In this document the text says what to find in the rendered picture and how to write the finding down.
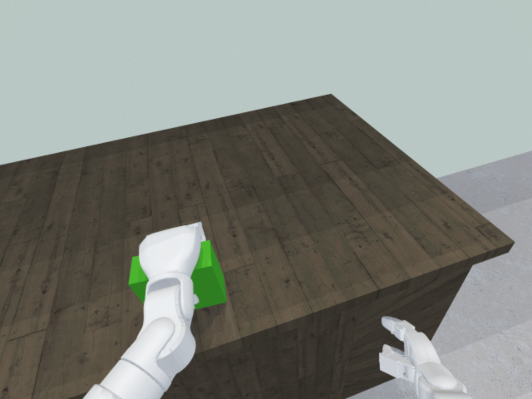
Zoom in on right robot hand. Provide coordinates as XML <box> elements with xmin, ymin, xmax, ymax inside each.
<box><xmin>379</xmin><ymin>316</ymin><xmax>441</xmax><ymax>392</ymax></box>

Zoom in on left robot hand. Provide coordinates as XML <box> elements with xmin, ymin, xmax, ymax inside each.
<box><xmin>139</xmin><ymin>222</ymin><xmax>206</xmax><ymax>308</ymax></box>

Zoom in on robot right forearm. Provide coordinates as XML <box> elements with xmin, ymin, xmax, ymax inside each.
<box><xmin>414</xmin><ymin>362</ymin><xmax>473</xmax><ymax>399</ymax></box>

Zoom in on table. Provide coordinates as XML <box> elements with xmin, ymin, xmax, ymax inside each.
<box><xmin>0</xmin><ymin>94</ymin><xmax>515</xmax><ymax>399</ymax></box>

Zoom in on sponge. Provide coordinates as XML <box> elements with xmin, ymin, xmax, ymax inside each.
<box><xmin>129</xmin><ymin>240</ymin><xmax>227</xmax><ymax>310</ymax></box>

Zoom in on robot left forearm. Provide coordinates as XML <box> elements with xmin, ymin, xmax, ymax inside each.
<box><xmin>83</xmin><ymin>272</ymin><xmax>195</xmax><ymax>399</ymax></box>

